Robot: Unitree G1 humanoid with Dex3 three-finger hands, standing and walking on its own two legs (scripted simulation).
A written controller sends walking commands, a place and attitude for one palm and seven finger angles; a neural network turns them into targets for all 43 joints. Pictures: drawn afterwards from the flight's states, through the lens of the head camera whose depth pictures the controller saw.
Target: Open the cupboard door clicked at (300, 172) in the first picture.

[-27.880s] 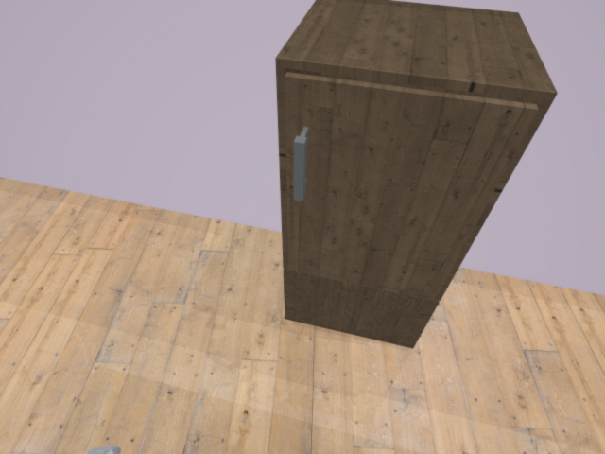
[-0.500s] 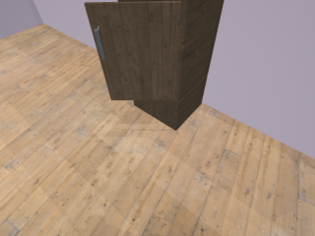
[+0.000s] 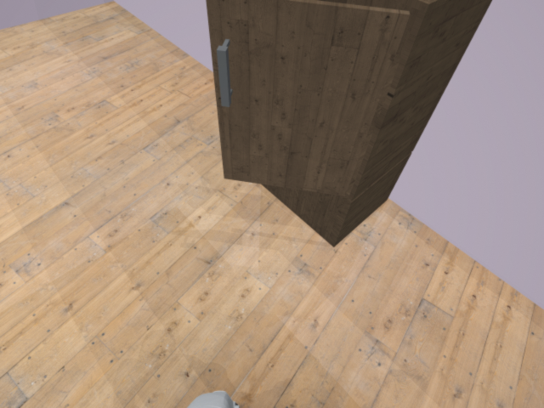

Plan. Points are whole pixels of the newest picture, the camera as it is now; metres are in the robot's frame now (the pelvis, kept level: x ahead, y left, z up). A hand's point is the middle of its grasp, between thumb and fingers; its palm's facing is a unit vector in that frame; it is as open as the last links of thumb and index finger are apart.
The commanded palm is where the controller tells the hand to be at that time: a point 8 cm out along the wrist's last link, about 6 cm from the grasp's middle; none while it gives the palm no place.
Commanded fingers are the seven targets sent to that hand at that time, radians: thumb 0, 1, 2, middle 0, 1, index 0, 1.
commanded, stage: take the last steps up to it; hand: left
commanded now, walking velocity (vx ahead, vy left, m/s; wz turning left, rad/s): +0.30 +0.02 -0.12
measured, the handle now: (226, 73) +0.81 +0.21 +0.02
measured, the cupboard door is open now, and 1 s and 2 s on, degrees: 39 39 39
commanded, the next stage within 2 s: come to a stop and stand still in 0.42 s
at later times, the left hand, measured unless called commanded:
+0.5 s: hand (199, 310) +0.29 +0.16 -0.14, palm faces -0.05 -0.97 -0.23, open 7.4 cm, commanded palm none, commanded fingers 0.00 0.90 0.90 -0.20 -0.30 -0.20 -0.30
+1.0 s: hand (188, 312) +0.29 +0.19 -0.16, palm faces -0.04 -0.97 -0.24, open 7.4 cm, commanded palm none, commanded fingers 0.00 0.90 0.90 -0.20 -0.30 -0.20 -0.30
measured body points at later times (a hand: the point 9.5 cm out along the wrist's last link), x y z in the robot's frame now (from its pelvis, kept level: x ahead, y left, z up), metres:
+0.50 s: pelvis +0.17 -0.01 +0.01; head +0.20 -0.03 +0.46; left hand +0.29 +0.22 -0.12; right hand +0.11 -0.23 -0.16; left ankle +0.10 +0.11 -0.66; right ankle +0.19 -0.10 -0.72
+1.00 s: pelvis +0.22 +0.00 +0.01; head +0.26 -0.01 +0.46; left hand +0.29 +0.24 -0.14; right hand +0.30 -0.25 -0.14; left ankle +0.30 +0.12 -0.72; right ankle +0.17 -0.12 -0.70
